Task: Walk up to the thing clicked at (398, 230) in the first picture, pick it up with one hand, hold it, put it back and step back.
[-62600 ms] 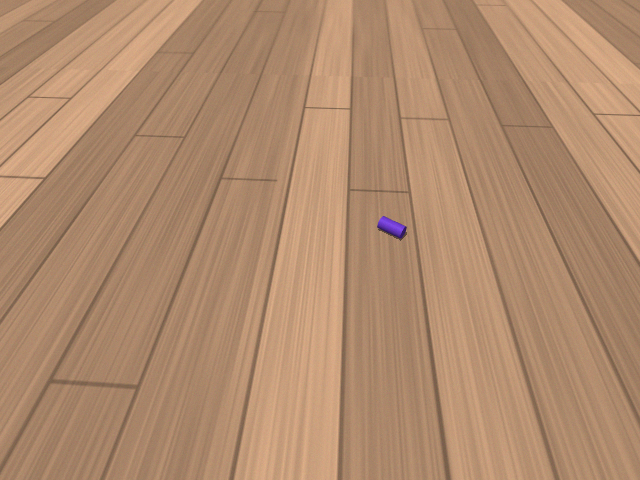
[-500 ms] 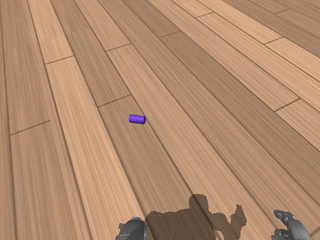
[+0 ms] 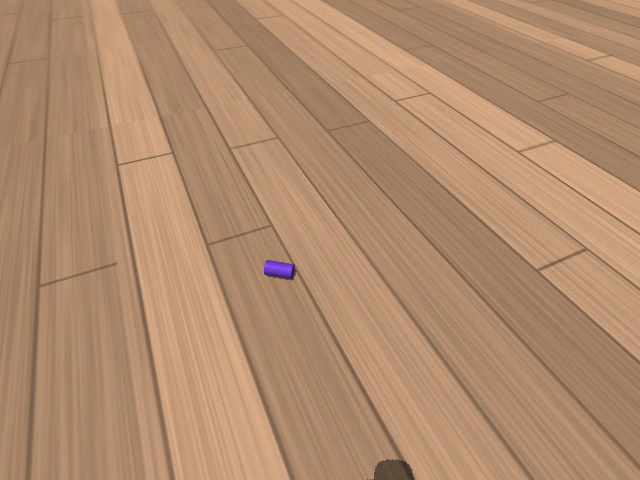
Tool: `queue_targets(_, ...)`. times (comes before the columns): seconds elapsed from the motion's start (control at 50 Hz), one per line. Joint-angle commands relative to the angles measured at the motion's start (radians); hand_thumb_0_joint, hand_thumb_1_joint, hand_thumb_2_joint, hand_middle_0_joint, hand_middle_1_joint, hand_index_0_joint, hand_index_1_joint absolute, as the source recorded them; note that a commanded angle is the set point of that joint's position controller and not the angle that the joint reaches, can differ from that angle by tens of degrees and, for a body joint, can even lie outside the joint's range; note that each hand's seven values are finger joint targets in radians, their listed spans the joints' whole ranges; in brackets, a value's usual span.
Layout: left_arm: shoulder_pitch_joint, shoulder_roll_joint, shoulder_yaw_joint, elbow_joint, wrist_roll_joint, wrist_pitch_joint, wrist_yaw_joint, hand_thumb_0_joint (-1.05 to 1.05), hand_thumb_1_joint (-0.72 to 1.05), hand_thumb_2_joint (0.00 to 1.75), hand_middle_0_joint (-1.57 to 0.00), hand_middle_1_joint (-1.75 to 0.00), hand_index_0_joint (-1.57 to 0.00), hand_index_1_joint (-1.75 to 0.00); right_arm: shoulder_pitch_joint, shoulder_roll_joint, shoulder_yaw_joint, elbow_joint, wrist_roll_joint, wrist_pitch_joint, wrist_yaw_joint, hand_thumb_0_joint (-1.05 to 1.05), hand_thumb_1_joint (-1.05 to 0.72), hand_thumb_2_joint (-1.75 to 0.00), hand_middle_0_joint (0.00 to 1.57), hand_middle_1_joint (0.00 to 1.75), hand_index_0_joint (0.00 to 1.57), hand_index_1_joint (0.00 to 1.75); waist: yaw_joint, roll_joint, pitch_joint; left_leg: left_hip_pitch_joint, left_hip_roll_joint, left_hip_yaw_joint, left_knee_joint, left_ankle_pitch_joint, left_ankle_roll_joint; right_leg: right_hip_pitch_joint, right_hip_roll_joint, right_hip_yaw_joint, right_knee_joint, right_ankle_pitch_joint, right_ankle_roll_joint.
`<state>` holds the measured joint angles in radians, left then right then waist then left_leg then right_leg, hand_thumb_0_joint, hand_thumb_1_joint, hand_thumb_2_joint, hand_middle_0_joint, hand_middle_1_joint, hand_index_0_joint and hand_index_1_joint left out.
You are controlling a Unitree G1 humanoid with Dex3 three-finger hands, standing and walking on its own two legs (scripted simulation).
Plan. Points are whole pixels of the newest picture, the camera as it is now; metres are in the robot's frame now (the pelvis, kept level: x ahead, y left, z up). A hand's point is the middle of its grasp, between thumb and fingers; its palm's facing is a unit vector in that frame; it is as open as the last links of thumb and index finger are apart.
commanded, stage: step back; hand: left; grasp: from above
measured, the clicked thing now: (279, 269) +1.07 +0.20 -0.74
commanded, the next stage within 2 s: stand in 0.68 s
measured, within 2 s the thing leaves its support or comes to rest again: neither
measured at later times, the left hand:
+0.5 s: hand out of the picture +0.10 +0.28 -0.15, palm faces +0.09 -0.92 -0.38, open 7.4 cm
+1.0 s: hand out of the picture +0.14 +0.28 -0.14, palm faces +0.02 -0.94 -0.33, open 7.4 cm
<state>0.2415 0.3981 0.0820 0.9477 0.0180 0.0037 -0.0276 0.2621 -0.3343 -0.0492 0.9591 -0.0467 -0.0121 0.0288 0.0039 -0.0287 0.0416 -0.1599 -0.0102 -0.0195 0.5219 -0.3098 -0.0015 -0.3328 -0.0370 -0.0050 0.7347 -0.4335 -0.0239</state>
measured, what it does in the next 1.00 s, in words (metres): steps on the spot: left foot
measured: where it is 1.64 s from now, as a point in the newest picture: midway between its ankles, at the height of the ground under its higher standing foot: outside the picture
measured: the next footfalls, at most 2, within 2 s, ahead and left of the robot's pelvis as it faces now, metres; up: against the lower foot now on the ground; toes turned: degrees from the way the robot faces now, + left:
left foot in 0.40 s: +0.11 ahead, +0.15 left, +0.00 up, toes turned +3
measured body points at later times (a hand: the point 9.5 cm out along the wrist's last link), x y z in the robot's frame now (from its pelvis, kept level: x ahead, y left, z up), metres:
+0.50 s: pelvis +0.04 +0.01 +0.00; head +0.06 +0.01 +0.45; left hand +0.09 +0.33 -0.12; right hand +0.12 -0.29 -0.14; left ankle +0.07 +0.15 -0.73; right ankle +0.05 -0.12 -0.73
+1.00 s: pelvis +0.05 +0.03 +0.01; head +0.05 +0.03 +0.46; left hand +0.14 +0.33 -0.11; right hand +0.17 -0.27 -0.11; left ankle +0.07 +0.15 -0.73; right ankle +0.05 -0.12 -0.73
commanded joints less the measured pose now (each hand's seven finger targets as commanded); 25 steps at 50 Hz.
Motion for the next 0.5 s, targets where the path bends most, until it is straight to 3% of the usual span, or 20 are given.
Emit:
queue_targets(0.0, -0.002, 0.146, 0.044, -0.037, 0.007, -0.049, 0.017, 0.0, 0.9, 0.9, -0.2, -0.3, -0.2, -0.3, -0.118, -0.27, -0.061, -0.089, 0.015, -0.01, -0.015, 0.0, -0.9, -0.9, 0.2, 0.3, 0.2, 0.3, 0.034, 0.194, 0.028, -0.189, 0.159, -0.151, -0.134, -0.222, 0.132, 0.167, 0.06, -0.081, -0.237, 0.12, -0.002)
queue_targets(0.02, 0.035, 0.157, 0.048, -0.014, 0.014, -0.055, 0.025, 0.0, 0.9, 0.9, -0.2, -0.3, -0.2, -0.3, -0.125, -0.239, -0.053, -0.095, 0.022, -0.002, -0.015, 0.0, -0.9, -0.9, 0.2, 0.3, 0.2, 0.3, 0.056, 0.15, 0.005, -0.246, 0.128, -0.115, -0.05, -0.226, 0.107, 0.259, 0.073, -0.074, -0.276, 0.136, -0.006)
queue_targets(0.04, 0.072, 0.184, 0.059, -0.002, 0.022, -0.061, 0.033, 0.0, 0.9, 0.9, -0.2, -0.3, -0.2, -0.3, -0.109, -0.194, -0.037, -0.102, 0.025, 0.001, -0.019, 0.0, -0.9, -0.9, 0.2, 0.3, 0.2, 0.3, 0.069, 0.053, -0.02, -0.324, 0.081, -0.068, 0.089, -0.22, 0.08, 0.35, 0.007, 0.046, -0.33, 0.095, -0.018)
queue_targets(0.06, 0.093, 0.271, 0.078, -0.008, 0.035, -0.069, 0.041, 0.0, 0.9, 0.9, -0.2, -0.3, -0.2, -0.3, -0.113, -0.138, -0.021, -0.122, 0.031, -0.001, -0.025, 0.0, -0.9, -0.9, 0.2, 0.3, 0.2, 0.3, 0.086, -0.16, -0.029, -0.484, -0.058, -0.024, 0.329, -0.253, 0.03, 0.36, -0.234, 0.466, -0.502, -0.156, -0.103)
queue_targets(0.08, 0.033, 0.323, 0.088, -0.034, 0.034, -0.069, 0.041, 0.0, 0.9, 0.9, -0.2, -0.3, -0.2, -0.3, -0.094, -0.207, -0.04, -0.104, 0.022, 0.005, -0.038, 0.0, -0.9, -0.9, 0.2, 0.3, 0.2, 0.3, 0.075, -0.089, 0.016, -0.412, -0.02, -0.115, 0.424, -0.297, 0.021, 0.186, -0.373, 0.606, -0.558, -0.348, -0.188)
queue_targets(0.1, -0.037, 0.317, 0.085, -0.056, 0.03, -0.068, 0.039, 0.0, 0.9, 0.9, -0.2, -0.3, -0.2, -0.3, -0.052, -0.25, -0.055, -0.08, 0.02, 0.003, -0.039, 0.0, -0.9, -0.9, 0.2, 0.3, 0.2, 0.3, 0.044, -0.054, 0.078, -0.373, 0.022, -0.128, 0.456, -0.273, 0.02, 0.084, -0.393, 0.61, -0.562, -0.39, -0.236)
queue_targets(0.12, -0.05, 0.277, 0.076, -0.065, 0.026, -0.074, 0.04, 0.0, 0.9, 0.9, -0.2, -0.3, -0.2, -0.3, -0.045, -0.256, -0.054, -0.071, 0.023, -0.002, -0.035, 0.0, -0.9, -0.9, 0.2, 0.3, 0.2, 0.3, 0.032, -0.014, 0.097, -0.384, 0.041, -0.142, 0.448, -0.22, 0.021, 0.103, -0.351, 0.532, -0.534, -0.271, -0.23)
queue_targets(0.16, -0.055, 0.218, 0.054, -0.054, 0.013, -0.086, 0.042, 0.0, 0.9, 0.9, -0.2, -0.3, -0.2, -0.3, -0.032, -0.216, -0.047, -0.044, 0.022, -0.005, -0.029, 0.0, -0.9, -0.9, 0.2, 0.3, 0.2, 0.3, 0.018, -0.009, 0.075, -0.327, 0.039, -0.154, 0.395, -0.132, 0.02, 0.098, -0.24, 0.323, -0.496, -0.048, -0.144)
queue_targets(0.18, -0.056, 0.222, 0.053, -0.043, 0.012, -0.088, 0.042, 0.0, 0.9, 0.9, -0.2, -0.3, -0.2, -0.3, -0.024, -0.207, -0.044, -0.039, 0.019, -0.004, -0.027, 0.0, -0.9, -0.9, 0.2, 0.3, 0.2, 0.3, 0.016, -0.044, 0.058, -0.311, 0.034, -0.138, 0.382, -0.11, 0.016, 0.096, -0.219, 0.284, -0.487, 0.014, -0.13)
queue_targets(0.24, -0.099, 0.239, 0.052, -0.057, 0.019, -0.085, 0.04, 0.0, 0.9, 0.9, -0.2, -0.3, -0.2, -0.3, -0.015, -0.21, -0.044, -0.032, 0.017, 0.006, -0.019, 0.0, -0.9, -0.9, 0.2, 0.3, 0.2, 0.3, 0.008, -0.101, 0.045, -0.226, 0.054, -0.073, 0.276, -0.103, -0.002, 0.027, -0.229, 0.21, -0.469, 0.056, -0.15)
queue_targets(0.3, -0.128, 0.225, 0.041, -0.062, 0.013, -0.071, 0.038, 0.0, 0.9, 0.9, -0.2, -0.3, -0.2, -0.3, -0.026, -0.198, -0.041, -0.014, 0.019, 0.001, -0.019, 0.0, -0.9, -0.9, 0.2, 0.3, 0.2, 0.3, 0.009, -0.128, 0.007, -0.129, 0.041, 0.003, 0.137, -0.063, -0.007, 0.017, -0.206, 0.145, -0.407, 0.142, -0.135)
queue_targets(0.32, -0.133, 0.223, 0.038, -0.059, 0.009, -0.064, 0.037, 0.0, 0.9, 0.9, -0.2, -0.3, -0.2, -0.3, -0.032, -0.199, -0.043, -0.009, 0.016, -0.001, -0.022, 0.0, -0.9, -0.9, 0.2, 0.3, 0.2, 0.3, 0.007, -0.113, -0.002, -0.094, 0.032, 0.027, 0.093, -0.019, -0.007, 0.004, -0.196, 0.124, -0.371, 0.16, -0.125)
queue_targets(0.36, -0.126, 0.207, 0.029, -0.05, 0.001, -0.05, 0.036, 0.0, 0.9, 0.9, -0.2, -0.3, -0.2, -0.3, -0.021, -0.195, -0.044, 0.008, 0.016, -0.006, -0.03, 0.0, -0.9, -0.9, 0.2, 0.3, 0.2, 0.3, -0.004, -0.09, -0.031, -0.013, 0.008, 0.053, -0.024, 0.084, 0.003, 0.009, -0.171, 0.095, -0.264, 0.302, -0.094)
queue_targets(0.38, -0.106, 0.18, 0.019, -0.046, -0.003, -0.046, 0.036, 0.0, 0.9, 0.9, -0.2, -0.3, -0.2, -0.3, -0.026, -0.201, -0.043, 0.01, 0.013, -0.013, -0.036, 0.0, -0.9, -0.9, 0.2, 0.3, 0.2, 0.3, -0.006, -0.061, -0.054, 0.022, 0.03, 0.016, -0.088, 0.156, 0.018, 0.023, -0.156, 0.078, -0.207, 0.407, -0.067)
queue_targets(0.4, -0.087, 0.152, 0.009, -0.044, -0.011, -0.043, 0.036, 0.0, 0.9, 0.9, -0.2, -0.3, -0.2, -0.3, -0.033, -0.225, -0.047, 0.009, 0.009, -0.021, -0.042, 0.0, -0.9, -0.9, 0.2, 0.3, 0.2, 0.3, 0.002, -0.002, -0.094, 0.045, 0.113, -0.082, -0.102, 0.258, 0.043, 0.033, -0.119, 0.055, -0.153, 0.432, -0.036)
queue_targets(0.42, -0.075, 0.125, 0.002, -0.045, -0.023, -0.039, 0.035, 0.0, 0.9, 0.9, -0.2, -0.3, -0.2, -0.3, -0.068, -0.267, -0.047, -0.001, 0.007, -0.029, -0.047, 0.0, -0.9, -0.9, 0.2, 0.3, 0.2, 0.3, 0.023, 0.095, -0.117, 0.007, 0.233, -0.24, -0.144, 0.306, 0.09, 0.044, -0.049, 0.022, -0.102, 0.333, 0.0)
queue_targets(0.44, -0.072, 0.151, 0.008, -0.009, -0.032, -0.03, 0.039, 0.0, 0.9, 0.9, -0.2, -0.3, -0.2, -0.3, -0.152, -0.303, -0.044, -0.01, 0.025, -0.025, -0.043, 0.0, -0.9, -0.9, 0.2, 0.3, 0.2, 0.3, 0.048, 0.124, -0.091, -0.115, 0.26, -0.252, -0.13, 0.207, 0.154, 0.129, 0.0, -0.016, -0.119, 0.1, 0.006)
queue_targets(0.46, -0.081, 0.158, 0.004, 0.009, -0.022, -0.031, 0.042, 0.0, 0.9, 0.9, -0.2, -0.3, -0.2, -0.3, -0.189, -0.288, -0.04, -0.007, 0.025, -0.019, -0.038, 0.0, -0.9, -0.9, 0.2, 0.3, 0.2, 0.3, 0.048, 0.113, -0.07, -0.165, 0.25, -0.219, -0.124, 0.164, 0.146, 0.184, -0.009, -0.009, -0.182, 0.068, 0.001)
queue_targets(0.48, -0.078, 0.165, 0.005, 0.02, -0.014, -0.038, 0.044, 0.0, 0.9, 0.9, -0.2, -0.3, -0.2, -0.3, -0.199, -0.258, -0.029, 0.002, 0.028, -0.016, -0.037, 0.0, -0.9, -0.9, 0.2, 0.3, 0.2, 0.3, 0.054, 0.087, -0.085, -0.151, 0.213, -0.157, -0.085, 0.235, 0.109, 0.221, -0.038, 0.01, -0.24, 0.173, -0.004)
